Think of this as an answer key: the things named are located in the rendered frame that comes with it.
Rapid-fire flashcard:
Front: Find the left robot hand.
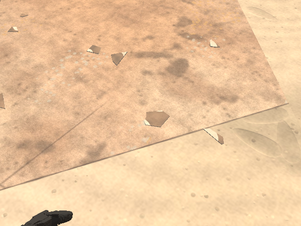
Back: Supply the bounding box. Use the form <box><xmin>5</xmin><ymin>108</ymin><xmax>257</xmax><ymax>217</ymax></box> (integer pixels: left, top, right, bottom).
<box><xmin>21</xmin><ymin>210</ymin><xmax>73</xmax><ymax>226</ymax></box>

